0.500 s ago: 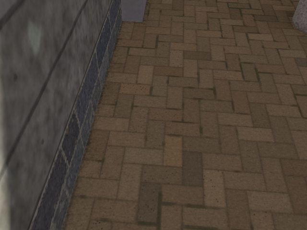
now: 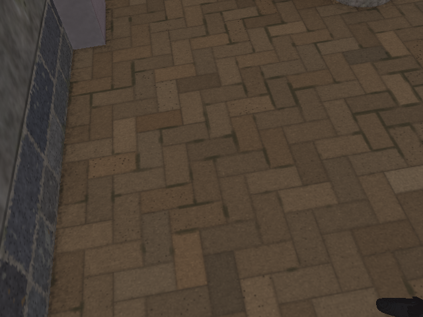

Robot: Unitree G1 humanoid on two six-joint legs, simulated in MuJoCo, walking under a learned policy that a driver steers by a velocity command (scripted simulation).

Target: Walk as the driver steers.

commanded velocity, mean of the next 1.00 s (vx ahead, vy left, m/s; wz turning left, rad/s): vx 0.50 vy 0.00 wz -0.09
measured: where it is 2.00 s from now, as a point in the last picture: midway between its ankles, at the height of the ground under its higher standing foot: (259, 188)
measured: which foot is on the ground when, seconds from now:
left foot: up 0.00-0.20, down 0.22-0.70, up 0.72-1.00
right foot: down 0.00-0.22, up 0.24-0.68, down 0.70-1.00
